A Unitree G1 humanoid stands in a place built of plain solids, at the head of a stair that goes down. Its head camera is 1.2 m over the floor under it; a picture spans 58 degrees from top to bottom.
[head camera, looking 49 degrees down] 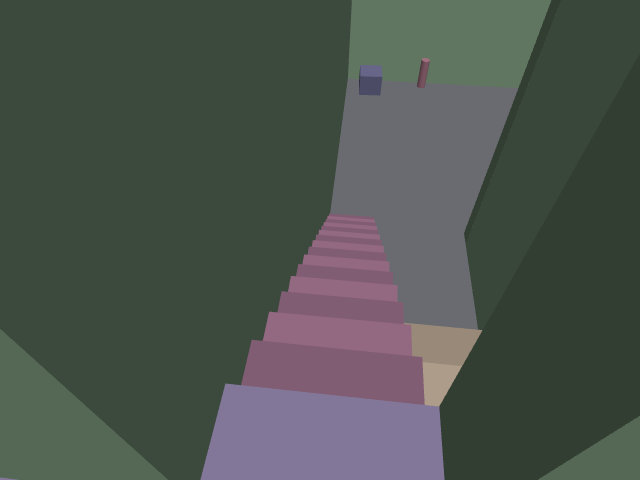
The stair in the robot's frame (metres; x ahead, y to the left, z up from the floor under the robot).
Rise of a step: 0.20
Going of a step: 0.24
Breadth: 0.60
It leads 6 degrees to the right of straight ahead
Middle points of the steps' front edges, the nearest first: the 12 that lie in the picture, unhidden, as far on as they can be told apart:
0.47 -0.03 0.00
0.71 -0.06 -0.19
0.95 -0.08 -0.39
1.19 -0.11 -0.59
1.43 -0.13 -0.79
1.66 -0.16 -0.98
1.90 -0.19 -1.18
2.14 -0.21 -1.38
2.38 -0.24 -1.58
2.62 -0.26 -1.77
2.86 -0.29 -1.97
3.10 -0.32 -2.17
